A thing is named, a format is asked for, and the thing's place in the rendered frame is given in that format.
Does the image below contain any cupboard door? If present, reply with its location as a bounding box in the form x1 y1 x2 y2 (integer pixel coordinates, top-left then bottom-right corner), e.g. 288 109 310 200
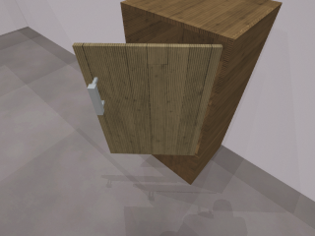
72 42 222 155

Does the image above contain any handle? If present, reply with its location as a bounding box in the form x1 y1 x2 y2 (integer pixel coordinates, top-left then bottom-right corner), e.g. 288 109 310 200
87 77 105 115

